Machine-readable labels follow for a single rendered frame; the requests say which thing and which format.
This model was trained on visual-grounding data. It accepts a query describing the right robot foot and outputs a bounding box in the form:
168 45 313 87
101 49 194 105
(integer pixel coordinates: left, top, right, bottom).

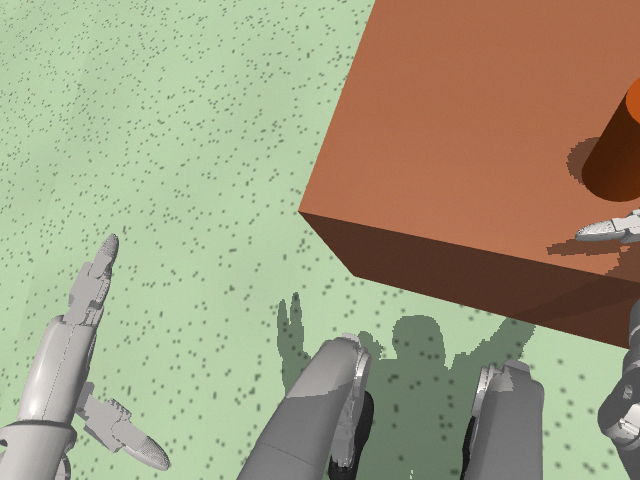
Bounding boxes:
460 416 476 480

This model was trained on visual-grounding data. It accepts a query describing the left robot foot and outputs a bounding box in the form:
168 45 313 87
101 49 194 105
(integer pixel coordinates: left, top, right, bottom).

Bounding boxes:
328 391 374 480

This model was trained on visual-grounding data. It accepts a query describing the left robot arm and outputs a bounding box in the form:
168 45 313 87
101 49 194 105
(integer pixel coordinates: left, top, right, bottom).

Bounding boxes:
0 420 77 480

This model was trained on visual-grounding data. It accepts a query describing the can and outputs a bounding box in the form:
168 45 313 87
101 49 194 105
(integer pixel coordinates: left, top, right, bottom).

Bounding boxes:
582 77 640 202

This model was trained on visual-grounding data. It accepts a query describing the right robot arm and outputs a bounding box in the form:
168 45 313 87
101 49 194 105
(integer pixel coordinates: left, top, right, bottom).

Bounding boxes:
597 299 640 480

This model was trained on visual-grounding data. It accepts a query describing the left robot hand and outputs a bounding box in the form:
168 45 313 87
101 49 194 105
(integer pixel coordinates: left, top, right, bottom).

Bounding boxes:
16 233 170 471

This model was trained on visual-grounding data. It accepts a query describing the right robot hand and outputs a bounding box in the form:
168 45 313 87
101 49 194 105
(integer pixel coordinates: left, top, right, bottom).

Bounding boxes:
575 209 640 244

